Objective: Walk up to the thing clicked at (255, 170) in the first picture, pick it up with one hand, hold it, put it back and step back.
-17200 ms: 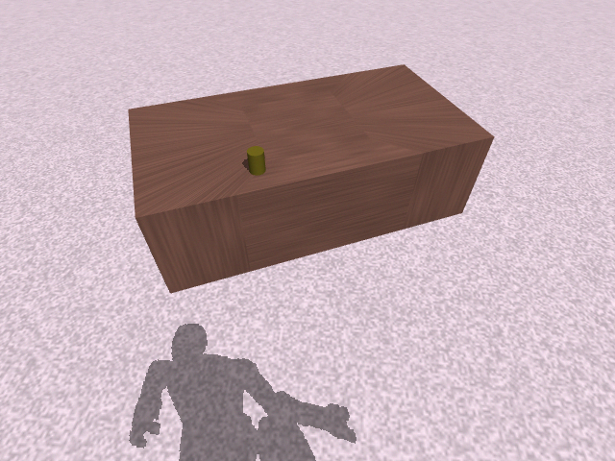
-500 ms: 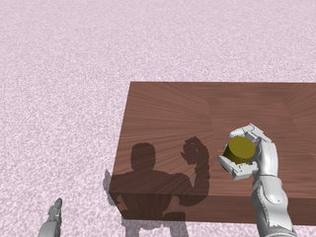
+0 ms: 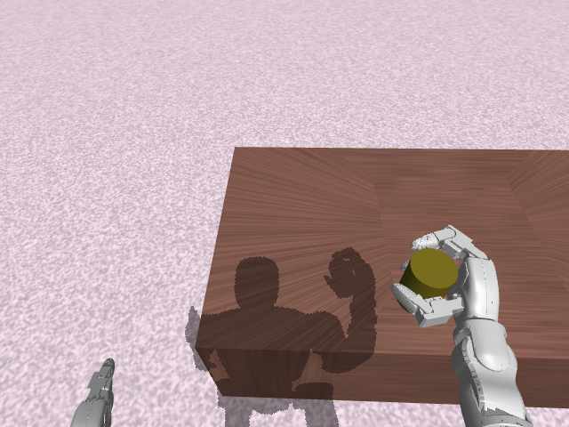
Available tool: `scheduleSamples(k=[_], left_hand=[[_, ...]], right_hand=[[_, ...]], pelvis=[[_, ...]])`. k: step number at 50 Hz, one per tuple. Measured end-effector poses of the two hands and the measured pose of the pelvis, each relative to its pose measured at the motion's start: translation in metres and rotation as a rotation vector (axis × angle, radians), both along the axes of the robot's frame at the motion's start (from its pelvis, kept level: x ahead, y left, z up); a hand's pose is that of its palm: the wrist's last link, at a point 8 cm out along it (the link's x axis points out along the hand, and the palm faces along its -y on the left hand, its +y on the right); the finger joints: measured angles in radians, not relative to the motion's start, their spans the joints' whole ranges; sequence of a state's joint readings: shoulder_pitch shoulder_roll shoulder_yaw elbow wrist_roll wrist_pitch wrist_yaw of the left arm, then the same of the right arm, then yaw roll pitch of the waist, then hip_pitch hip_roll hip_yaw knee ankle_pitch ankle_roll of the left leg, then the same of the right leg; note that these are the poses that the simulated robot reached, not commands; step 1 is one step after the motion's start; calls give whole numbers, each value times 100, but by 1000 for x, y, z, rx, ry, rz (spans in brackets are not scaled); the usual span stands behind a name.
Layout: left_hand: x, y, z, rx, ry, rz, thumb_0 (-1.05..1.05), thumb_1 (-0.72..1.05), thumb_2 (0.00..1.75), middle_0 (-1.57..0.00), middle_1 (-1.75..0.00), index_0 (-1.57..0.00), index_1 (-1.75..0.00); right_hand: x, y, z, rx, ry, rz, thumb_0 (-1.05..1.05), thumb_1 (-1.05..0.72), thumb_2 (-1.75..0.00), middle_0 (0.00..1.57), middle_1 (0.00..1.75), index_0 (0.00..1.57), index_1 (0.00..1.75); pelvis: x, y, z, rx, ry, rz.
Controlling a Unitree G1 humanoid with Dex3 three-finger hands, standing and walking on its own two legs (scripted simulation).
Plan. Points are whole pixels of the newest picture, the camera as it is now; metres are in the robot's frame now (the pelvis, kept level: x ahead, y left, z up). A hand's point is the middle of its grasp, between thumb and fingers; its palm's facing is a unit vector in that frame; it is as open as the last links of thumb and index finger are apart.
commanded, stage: hold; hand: right
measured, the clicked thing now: (424, 283) +0.33 -0.17 +0.05
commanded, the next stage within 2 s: crouch in 0.40 s
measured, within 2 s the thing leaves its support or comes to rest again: neither
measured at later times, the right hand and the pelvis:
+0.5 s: hand (424, 278) +0.33 -0.17 +0.06, palm faces +0.15 +0.99 -0.01, open 8.9 cm; pelvis +0.00 +0.00 +0.00, yaw +0 degrees
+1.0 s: hand (406, 276) +0.38 -0.17 -0.02, palm faces +0.15 +0.99 +0.00, open 8.9 cm; pelvis -0.02 +0.00 -0.03, yaw +0 degrees
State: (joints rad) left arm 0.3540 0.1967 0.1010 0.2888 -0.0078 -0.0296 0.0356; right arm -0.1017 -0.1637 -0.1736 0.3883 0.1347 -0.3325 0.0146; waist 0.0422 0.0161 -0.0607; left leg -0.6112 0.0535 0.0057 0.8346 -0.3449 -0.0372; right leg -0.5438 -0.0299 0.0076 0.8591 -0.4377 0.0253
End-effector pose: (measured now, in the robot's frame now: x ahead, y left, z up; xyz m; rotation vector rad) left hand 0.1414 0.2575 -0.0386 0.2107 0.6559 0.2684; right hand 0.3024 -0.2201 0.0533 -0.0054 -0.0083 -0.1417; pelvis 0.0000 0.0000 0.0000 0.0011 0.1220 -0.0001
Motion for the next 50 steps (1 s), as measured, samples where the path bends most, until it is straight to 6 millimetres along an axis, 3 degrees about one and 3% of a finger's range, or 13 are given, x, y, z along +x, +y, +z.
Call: scheduleSamples(k=[31,40,50], left_hand=[[0,4,2,4,-13,0,-1,-52,5,-5,-6,-6,-4],[-2,8,-3,27,-11,-5,-1,-51,5,-4,-6,-6,-4],[-10,13,-4,122,-29,-31,-1,-51,4,-5,-6,-6,-4]], right_hand=[[-4,4,0,2,3,5,-1,35,-112,82,117,84,118],[5,0,-27,12,42,-16,-1,35,-112,82,117,84,117],[47,-3,-76,13,51,-14,-1,35,-112,82,117,84,118]], pelvis=[[-3,2,1,-4,-6,-1],[-8,4,-7,-7,32,-2],[-18,4,-33,-1,130,2]])
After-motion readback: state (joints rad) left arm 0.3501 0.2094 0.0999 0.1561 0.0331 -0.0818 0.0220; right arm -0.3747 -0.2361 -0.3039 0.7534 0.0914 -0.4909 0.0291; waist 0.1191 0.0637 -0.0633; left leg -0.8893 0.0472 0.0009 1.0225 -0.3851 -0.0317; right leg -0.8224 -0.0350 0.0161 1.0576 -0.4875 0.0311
